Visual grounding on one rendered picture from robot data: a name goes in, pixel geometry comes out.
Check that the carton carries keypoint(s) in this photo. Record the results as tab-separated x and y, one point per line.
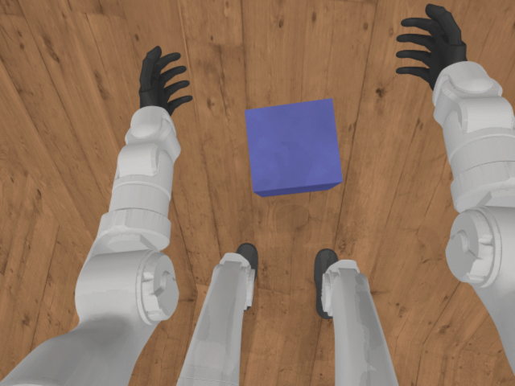
293	148

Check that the right robot thigh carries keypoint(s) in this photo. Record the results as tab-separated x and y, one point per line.
361	353

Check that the right robot forearm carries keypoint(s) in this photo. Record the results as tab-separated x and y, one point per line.
479	133

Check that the robot right hand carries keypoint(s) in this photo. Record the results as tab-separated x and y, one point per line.
446	45

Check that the robot left hand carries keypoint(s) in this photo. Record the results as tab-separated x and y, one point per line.
152	91

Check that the left robot upper arm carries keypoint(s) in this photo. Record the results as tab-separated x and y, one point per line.
120	298

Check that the right robot upper arm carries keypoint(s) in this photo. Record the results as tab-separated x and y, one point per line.
481	251

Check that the left robot forearm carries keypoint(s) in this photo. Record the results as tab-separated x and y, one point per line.
138	210

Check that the robot right shin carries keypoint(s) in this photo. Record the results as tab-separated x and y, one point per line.
348	264

